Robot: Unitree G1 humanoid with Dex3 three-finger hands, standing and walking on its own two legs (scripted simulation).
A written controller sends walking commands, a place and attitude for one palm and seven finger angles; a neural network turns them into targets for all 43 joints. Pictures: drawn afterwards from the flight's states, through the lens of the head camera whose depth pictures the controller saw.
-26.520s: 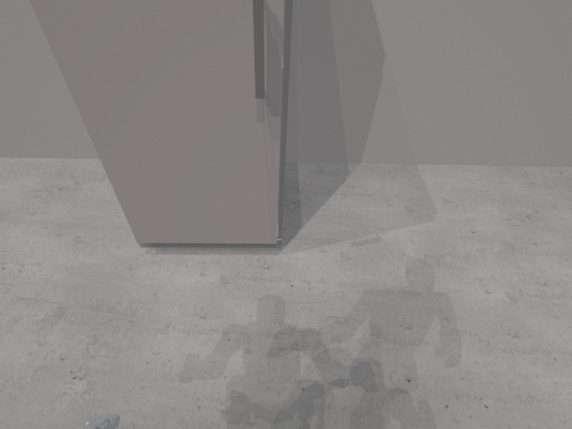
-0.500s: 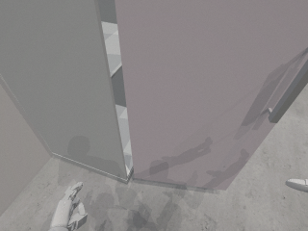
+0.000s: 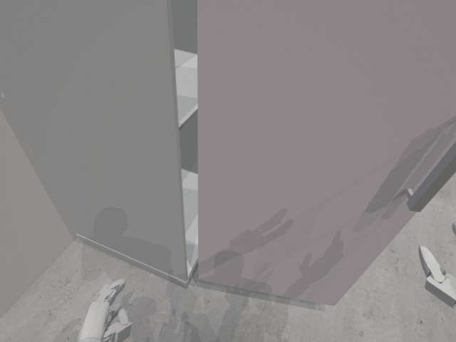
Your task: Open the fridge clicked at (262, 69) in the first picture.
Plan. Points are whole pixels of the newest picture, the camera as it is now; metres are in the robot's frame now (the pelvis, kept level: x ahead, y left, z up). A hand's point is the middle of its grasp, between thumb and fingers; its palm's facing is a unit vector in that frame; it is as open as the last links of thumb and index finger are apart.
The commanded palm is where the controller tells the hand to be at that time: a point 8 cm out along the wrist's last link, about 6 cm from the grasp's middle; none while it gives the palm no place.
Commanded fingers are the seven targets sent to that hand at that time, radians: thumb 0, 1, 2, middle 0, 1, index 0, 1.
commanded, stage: draw the hand back to the body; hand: right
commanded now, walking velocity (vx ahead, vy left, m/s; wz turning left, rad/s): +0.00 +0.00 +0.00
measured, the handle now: (440, 163) +0.44 -0.43 +0.13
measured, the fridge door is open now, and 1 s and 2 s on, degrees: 77 77 77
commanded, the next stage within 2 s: step back with the hand held close in 0.44 s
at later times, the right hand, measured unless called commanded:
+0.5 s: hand (421, 271) +0.19 -0.25 +0.15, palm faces +0.48 +0.78 -0.39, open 7.5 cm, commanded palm +0.14 -0.28 +0.17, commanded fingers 0.00 -0.90 -0.90 0.20 0.30 0.20 0.30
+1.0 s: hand out of the picture +0.14 -0.30 +0.15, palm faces +0.44 +0.75 -0.49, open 7.4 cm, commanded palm +0.08 -0.33 +0.17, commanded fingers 0.00 -0.90 -0.90 0.20 0.30 0.20 0.30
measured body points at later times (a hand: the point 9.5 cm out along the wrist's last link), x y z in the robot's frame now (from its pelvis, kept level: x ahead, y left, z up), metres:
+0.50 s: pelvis +0.01 +0.02 +0.00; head -0.02 +0.05 +0.45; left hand +0.20 +0.24 -0.09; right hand +0.16 -0.29 +0.17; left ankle -0.05 +0.10 -0.74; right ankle +0.03 -0.12 -0.74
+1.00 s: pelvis -0.05 -0.02 -0.01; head -0.03 -0.03 +0.44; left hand +0.15 +0.20 -0.09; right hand +0.11 -0.34 +0.18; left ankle -0.05 +0.10 -0.74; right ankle +0.03 -0.12 -0.74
